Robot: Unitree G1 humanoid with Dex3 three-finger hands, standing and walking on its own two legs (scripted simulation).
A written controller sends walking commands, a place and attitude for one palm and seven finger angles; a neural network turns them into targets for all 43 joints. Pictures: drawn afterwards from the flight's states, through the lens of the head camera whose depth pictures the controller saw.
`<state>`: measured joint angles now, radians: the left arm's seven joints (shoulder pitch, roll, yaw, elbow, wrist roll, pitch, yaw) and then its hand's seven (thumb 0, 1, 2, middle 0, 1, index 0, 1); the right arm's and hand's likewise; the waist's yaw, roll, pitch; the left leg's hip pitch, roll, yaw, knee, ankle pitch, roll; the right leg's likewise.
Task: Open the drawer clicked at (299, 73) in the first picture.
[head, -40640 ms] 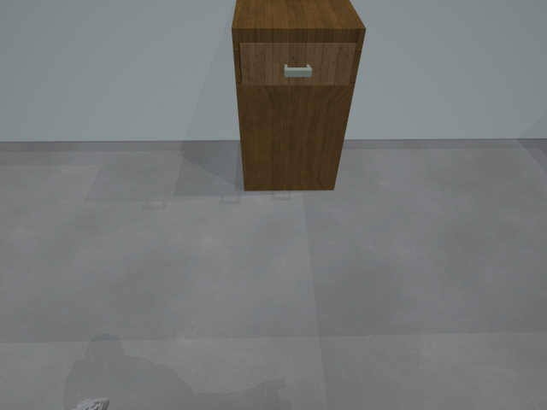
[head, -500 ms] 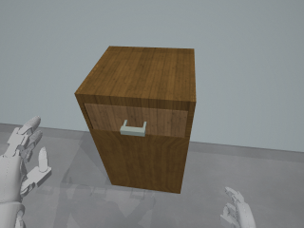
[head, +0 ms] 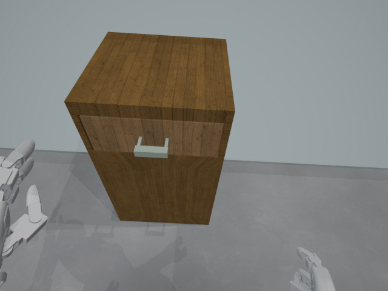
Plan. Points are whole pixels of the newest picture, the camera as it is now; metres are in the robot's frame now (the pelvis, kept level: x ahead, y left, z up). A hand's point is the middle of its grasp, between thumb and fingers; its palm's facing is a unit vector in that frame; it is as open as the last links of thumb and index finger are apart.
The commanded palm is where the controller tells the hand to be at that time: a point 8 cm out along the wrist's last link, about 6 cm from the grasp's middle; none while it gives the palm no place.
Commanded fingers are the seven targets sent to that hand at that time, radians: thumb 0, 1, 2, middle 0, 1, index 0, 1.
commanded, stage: step back with the hand held close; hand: left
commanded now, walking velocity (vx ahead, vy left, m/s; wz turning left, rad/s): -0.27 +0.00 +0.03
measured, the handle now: (152, 146) +0.54 +0.15 -0.09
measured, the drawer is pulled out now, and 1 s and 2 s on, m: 0.00 0.00 0.00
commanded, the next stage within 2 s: stop stepping back and stand still in 0.86 s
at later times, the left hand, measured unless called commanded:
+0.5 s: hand out of the picture +0.11 +0.25 +0.16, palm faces +0.45 -0.81 -0.38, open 7.4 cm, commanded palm +0.05 +0.29 +0.18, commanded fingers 0.00 0.90 0.90 -0.20 -0.30 -0.20 -0.30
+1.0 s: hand out of the picture +0.03 +0.19 +0.16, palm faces +0.24 -0.83 -0.51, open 7.4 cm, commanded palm -0.03 +0.25 +0.18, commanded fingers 0.00 0.90 0.90 -0.20 -0.30 -0.20 -0.30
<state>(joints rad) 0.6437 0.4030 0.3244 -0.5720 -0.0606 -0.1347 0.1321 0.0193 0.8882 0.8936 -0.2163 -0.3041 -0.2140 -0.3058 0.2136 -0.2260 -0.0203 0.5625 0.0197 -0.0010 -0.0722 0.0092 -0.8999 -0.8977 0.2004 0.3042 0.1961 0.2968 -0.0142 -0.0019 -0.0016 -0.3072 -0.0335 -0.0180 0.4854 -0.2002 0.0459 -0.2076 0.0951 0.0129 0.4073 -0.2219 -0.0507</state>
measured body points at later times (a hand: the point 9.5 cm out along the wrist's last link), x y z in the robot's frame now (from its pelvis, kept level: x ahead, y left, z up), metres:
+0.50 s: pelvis -0.07 +0.01 -0.01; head -0.07 +0.03 +0.44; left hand +0.08 +0.29 +0.18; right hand +0.08 -0.23 -0.10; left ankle -0.01 +0.10 -0.73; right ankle -0.01 -0.09 -0.74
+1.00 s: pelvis -0.17 -0.03 +0.00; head -0.13 -0.01 +0.44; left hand +0.01 +0.24 +0.19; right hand +0.01 -0.25 -0.08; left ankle -0.07 +0.09 -0.72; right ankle -0.24 -0.12 -0.74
